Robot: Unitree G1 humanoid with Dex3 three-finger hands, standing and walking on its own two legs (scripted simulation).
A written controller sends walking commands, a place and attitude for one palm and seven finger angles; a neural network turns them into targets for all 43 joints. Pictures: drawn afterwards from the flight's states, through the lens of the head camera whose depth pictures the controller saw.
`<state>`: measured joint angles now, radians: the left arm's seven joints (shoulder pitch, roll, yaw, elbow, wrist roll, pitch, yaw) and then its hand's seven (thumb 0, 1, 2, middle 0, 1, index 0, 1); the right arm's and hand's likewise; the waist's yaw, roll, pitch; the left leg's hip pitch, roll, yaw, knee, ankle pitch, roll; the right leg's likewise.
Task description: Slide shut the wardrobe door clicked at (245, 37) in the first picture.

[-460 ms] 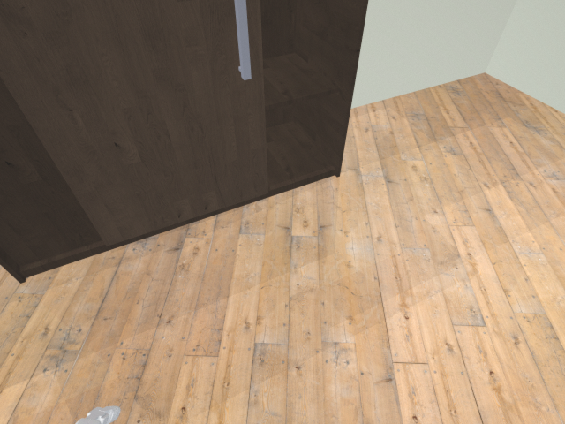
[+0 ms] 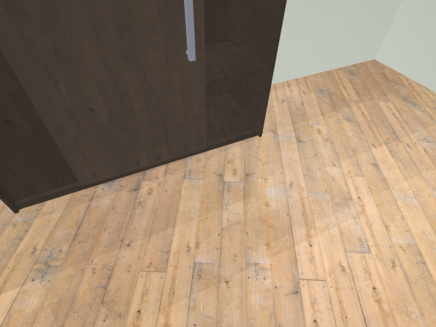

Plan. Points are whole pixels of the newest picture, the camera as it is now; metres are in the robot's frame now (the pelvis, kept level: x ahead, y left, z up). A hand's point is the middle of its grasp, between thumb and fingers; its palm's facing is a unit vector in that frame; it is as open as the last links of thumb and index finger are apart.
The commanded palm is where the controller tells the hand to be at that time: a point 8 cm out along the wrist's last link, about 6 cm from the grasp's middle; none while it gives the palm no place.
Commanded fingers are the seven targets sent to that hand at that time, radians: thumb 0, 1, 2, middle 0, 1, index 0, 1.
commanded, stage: stand and wait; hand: left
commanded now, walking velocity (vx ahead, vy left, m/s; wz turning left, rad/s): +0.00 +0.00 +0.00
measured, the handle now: (187, 18) +1.21 +0.20 +0.09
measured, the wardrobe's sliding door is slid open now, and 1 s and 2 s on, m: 0.41 0.41 0.41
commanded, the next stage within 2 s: look at it before walking up in 0.36 s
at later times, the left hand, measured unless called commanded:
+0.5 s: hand out of the picture +0.07 +0.25 -0.15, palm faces -0.04 -0.94 -0.34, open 7.4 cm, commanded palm none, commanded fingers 0.00 0.90 0.90 -0.20 -0.30 -0.20 -0.30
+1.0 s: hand out of the picture +0.06 +0.25 -0.15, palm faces -0.04 -0.94 -0.33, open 7.4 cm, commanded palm none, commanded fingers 0.00 0.90 0.90 -0.20 -0.30 -0.20 -0.30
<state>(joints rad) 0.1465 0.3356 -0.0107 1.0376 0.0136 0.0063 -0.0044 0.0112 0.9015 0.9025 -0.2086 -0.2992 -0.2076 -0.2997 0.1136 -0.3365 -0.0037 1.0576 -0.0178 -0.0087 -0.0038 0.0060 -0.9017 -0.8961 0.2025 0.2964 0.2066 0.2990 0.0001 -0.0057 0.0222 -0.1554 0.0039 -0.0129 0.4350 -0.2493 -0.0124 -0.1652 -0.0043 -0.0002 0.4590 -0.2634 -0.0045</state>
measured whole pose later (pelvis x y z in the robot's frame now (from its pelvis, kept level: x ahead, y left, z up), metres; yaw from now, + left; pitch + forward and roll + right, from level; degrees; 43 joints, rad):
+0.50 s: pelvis -0.01 +0.00 +0.00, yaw +0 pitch -2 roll +0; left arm 0.13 0.34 -0.01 1.08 0.02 0.00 -0.01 0.01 0.90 0.90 -0.21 -0.30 -0.21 -0.30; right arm 0.13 -0.34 0.00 1.12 -0.01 -0.01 0.00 0.01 -0.90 -0.90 0.20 0.30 0.21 0.30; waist 0.00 0.00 0.02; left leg -0.14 0.01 -0.01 0.38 -0.20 -0.01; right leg -0.16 0.00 0.00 0.41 -0.22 0.00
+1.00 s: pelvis -0.01 +0.00 +0.00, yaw +0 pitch -2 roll +0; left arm 0.14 0.34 -0.01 1.09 0.02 0.00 -0.01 0.01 0.90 0.90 -0.21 -0.30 -0.21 -0.30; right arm 0.12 -0.34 0.00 1.12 -0.01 -0.01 0.00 0.01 -0.90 -0.90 0.20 0.30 0.21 0.30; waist 0.00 -0.01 0.03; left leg -0.14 0.01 -0.01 0.36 -0.20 -0.01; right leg -0.14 0.00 0.00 0.38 -0.21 0.00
